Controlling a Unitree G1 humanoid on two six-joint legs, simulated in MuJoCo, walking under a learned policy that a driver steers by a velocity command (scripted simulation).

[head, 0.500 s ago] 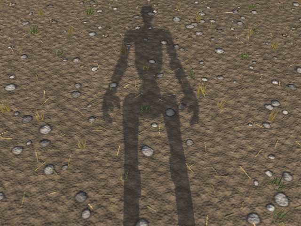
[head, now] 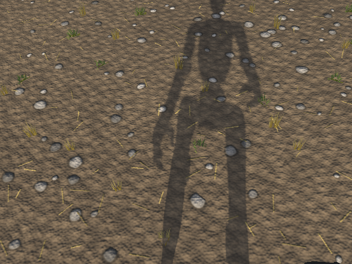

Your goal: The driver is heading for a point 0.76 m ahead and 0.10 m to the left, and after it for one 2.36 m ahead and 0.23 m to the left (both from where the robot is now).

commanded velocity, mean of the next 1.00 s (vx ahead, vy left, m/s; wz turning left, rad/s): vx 0.49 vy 0.00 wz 0.11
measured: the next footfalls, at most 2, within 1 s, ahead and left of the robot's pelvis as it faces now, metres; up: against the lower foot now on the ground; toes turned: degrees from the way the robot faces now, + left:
left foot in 0.08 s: +0.23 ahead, +0.14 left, +0.00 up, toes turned +3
right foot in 0.64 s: +0.54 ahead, -0.11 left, +0.00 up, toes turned -3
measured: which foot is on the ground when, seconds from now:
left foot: up 0.00-0.06, down 0.08-0.64, up 0.66-1.00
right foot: down 0.00-0.10, up 0.12-0.62, down 0.64-1.00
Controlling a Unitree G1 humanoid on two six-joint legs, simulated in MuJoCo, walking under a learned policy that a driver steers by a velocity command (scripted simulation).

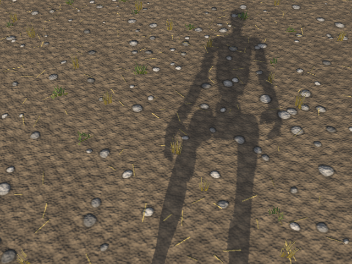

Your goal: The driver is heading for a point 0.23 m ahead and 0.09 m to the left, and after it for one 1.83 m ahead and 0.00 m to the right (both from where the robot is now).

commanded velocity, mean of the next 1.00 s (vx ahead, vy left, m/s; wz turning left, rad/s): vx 0.46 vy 0.00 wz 0.02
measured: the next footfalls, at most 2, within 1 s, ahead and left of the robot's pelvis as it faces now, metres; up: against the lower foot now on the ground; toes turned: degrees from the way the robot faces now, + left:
left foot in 0.22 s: +0.29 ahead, +0.14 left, +0.00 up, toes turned +10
right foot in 0.76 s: +0.65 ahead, +0.00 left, +0.00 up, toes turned +3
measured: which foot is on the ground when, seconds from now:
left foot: up 0.00-0.20, down 0.22-0.78, up 0.80-1.00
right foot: down 0.00-0.20, up 0.22-0.74, down 0.76-1.00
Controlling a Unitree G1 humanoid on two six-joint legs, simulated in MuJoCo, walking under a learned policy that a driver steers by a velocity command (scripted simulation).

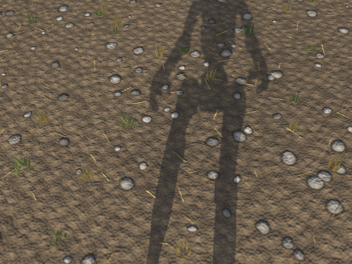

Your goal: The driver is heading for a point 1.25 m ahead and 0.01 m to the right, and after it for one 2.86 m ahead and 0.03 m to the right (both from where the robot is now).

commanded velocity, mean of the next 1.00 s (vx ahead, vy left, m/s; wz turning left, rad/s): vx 0.05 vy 0.00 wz -0.12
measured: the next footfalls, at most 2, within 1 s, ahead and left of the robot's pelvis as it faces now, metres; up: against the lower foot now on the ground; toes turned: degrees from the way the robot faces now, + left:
left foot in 0.20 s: +0.24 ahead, +0.14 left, +0.00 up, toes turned -13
right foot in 0.56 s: +0.12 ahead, -0.11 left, +0.00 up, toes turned -15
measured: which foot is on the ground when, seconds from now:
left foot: up 0.00-0.18, down 0.20-0.56, up 0.58-0.94, down 0.96-1.00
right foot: down 0.00-0.20, up 0.22-0.54, down 0.56-0.96, up 0.98-1.00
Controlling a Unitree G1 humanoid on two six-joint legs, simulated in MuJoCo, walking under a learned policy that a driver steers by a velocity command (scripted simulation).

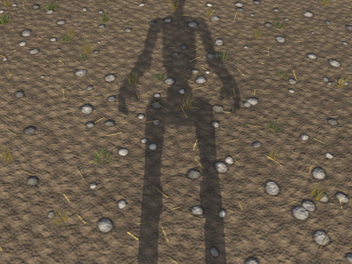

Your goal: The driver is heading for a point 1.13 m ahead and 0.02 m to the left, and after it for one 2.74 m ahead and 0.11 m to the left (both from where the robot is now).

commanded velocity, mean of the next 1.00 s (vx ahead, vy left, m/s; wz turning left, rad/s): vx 0.30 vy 0.00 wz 0.08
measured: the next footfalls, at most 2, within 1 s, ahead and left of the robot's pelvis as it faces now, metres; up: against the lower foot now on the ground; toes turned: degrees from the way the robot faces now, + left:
right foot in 0.46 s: +0.11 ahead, -0.11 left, +0.00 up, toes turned +19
left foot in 0.84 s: +0.27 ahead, +0.19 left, +0.00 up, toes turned +4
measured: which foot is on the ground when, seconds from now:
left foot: down 0.00-0.46, up 0.48-0.82, down 0.84-1.00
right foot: up 0.00-0.44, down 0.46-0.86, up 0.88-1.00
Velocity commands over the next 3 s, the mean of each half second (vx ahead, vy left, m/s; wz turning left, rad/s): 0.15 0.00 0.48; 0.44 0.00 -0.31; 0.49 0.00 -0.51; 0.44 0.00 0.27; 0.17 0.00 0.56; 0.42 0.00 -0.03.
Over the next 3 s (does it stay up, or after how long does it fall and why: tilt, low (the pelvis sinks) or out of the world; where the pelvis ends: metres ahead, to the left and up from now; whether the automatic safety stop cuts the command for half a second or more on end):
stays up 1.10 0.05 0.02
